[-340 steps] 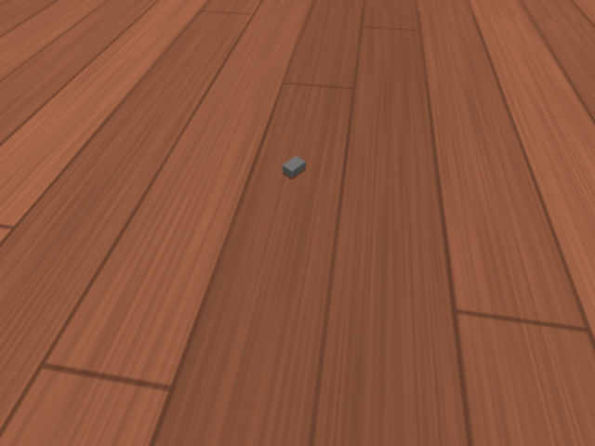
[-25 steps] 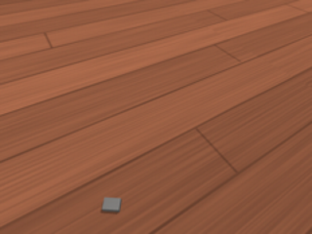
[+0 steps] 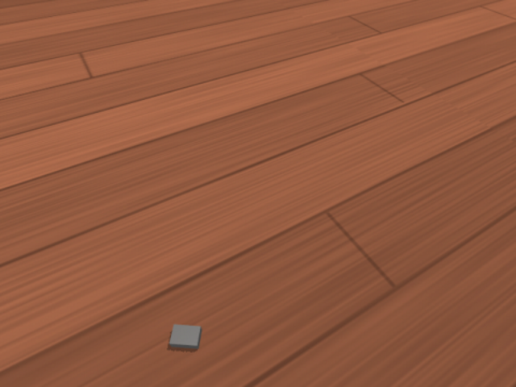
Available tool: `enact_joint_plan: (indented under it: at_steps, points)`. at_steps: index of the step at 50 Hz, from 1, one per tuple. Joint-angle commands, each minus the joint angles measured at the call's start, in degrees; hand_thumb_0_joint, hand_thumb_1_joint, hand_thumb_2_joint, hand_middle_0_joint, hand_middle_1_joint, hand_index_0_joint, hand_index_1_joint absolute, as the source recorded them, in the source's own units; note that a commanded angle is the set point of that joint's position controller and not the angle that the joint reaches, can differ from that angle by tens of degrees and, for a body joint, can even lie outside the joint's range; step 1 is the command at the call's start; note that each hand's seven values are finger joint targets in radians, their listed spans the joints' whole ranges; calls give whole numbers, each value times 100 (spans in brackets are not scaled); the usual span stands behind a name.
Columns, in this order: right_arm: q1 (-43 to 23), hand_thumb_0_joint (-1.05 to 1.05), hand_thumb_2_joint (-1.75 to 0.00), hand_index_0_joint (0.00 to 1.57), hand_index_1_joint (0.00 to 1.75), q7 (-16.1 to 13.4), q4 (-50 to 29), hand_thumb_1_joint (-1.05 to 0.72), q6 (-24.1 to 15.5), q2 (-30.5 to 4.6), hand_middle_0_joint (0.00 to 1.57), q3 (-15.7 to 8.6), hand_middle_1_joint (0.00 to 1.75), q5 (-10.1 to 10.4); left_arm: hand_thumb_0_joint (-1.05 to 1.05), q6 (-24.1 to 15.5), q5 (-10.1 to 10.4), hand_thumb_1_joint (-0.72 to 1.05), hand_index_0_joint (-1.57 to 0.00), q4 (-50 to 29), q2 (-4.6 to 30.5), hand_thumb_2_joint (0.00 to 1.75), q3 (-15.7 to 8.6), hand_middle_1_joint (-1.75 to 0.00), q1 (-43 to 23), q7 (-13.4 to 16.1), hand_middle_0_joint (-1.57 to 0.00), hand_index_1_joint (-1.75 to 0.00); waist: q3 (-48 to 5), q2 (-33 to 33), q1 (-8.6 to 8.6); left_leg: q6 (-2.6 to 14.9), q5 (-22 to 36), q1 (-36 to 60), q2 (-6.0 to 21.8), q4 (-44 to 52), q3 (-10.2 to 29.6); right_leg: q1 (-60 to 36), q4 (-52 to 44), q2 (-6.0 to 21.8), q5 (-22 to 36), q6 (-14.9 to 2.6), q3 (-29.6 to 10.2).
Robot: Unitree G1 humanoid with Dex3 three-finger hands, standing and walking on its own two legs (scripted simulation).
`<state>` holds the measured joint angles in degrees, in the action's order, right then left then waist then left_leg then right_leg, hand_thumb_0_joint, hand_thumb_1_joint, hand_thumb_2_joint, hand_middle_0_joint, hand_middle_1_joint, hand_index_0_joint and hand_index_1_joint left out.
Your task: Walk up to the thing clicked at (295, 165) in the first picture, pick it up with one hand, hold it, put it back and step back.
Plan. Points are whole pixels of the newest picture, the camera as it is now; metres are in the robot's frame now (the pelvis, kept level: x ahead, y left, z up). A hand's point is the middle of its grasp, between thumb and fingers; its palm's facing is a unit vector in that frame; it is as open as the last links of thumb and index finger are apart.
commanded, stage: walk up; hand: left
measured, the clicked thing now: (186, 336) +0.41 +0.27 -0.76
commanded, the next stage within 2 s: stand in 0.10 s
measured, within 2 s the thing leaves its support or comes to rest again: neither
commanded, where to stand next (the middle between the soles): +0.06 +0.00 m, yaw -2 degrees
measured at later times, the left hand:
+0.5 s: hand out of the picture +0.07 +0.26 -0.16, palm faces -0.02 -0.94 -0.34, open 7.4 cm
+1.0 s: hand out of the picture +0.06 +0.25 -0.16, palm faces -0.04 -0.94 -0.33, open 7.4 cm
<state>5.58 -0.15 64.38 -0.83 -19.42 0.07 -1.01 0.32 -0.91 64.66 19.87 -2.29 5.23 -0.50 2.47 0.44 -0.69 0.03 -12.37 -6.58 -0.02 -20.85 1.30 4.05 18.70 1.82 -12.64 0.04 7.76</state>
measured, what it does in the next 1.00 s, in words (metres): stands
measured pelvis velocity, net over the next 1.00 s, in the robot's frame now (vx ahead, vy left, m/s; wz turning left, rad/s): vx -0.01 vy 0.00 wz -0.03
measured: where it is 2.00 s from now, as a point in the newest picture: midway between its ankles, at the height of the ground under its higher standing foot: outside the picture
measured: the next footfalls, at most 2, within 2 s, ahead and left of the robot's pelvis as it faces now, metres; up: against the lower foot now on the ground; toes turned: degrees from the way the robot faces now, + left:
none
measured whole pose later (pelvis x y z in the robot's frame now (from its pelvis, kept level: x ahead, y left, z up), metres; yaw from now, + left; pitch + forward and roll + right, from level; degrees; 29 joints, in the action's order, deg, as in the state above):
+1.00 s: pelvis -0.01 +0.00 +0.00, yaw -2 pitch -2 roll +0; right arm 6.4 0.3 65.6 -0.4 -20.0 1.2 -0.8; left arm -0.5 -0.6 66.0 19.6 0.1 6.7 -0.2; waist 2.2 0.0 -0.5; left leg -0.1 -9.8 -5.3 0.3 -17.1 -0.5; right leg 4.2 16.5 1.5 -10.2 0.0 6.0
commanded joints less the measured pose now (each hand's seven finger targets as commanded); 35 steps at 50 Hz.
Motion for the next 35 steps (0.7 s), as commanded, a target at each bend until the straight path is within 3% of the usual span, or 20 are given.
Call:
enact_joint_plan:
  at_steps: [1, 4, 6, 10, 21, 35]
  points:
    - [-279, 0, -90, 20, 30, -108, -383, -90, -149, -1239, 20, -244, 30, 25, 0, -139, 16, 90, -20, -426, 1190, 90, -227, -30, -266, 60, -20, -30, -422, -25, 10, 148, 1569, -239, 570, 258, 464, -334, -259, 671, 1029, -86, -642]
    - [-266, 0, -90, 20, 30, -108, -399, -90, -149, -1245, 20, -243, 30, 19, 0, -134, 1, 90, -20, -448, 1195, 90, -232, -30, -276, 58, -20, -30, -416, -30, 20, 154, 1502, -300, 581, 264, 465, -393, -259, 660, 986, -94, -607]
    - [-352, 0, -90, 20, 30, -106, -388, -90, -109, -1198, 20, -195, 30, 43, 0, -167, 48, 90, -20, -372, 1126, 90, -121, -30, -186, 102, -20, -30, -476, -177, -3, 133, 1947, -62, 739, 289, 560, -381, -361, 798, 1418, -88, -744]
    - [-279, 0, -90, 20, 30, -95, -349, -90, -109, -1239, 20, -155, 30, 57, 0, -185, 36, 90, -20, -343, 1153, 90, -91, -30, -221, 105, -20, -30, -526, -170, 21, 119, 2013, -17, 761, 401, 528, -486, -364, 802, 1519, -79, -751]
    - [-319, 0, -90, 20, 30, -59, -277, -90, -104, -1272, 20, -140, 30, 48, 0, -209, 40, 90, -20, -231, 1145, 90, -19, -30, -171, 98, -20, -30, -368, 6, 18, 117, 1448, 77, 759, 611, 538, -187, -537, 762, 858, -56, -783]
    - [-264, 0, -90, 20, 30, -42, -225, -90, -92, -1252, 20, -126, 30, 44, 0, -220, 29, 90, -20, -182, 1178, 90, 10, -30, -105, 98, -20, -30, -287, -24, 18, 117, 1057, -9, 748, 658, 531, -94, -558, 774, 662, -60, -830]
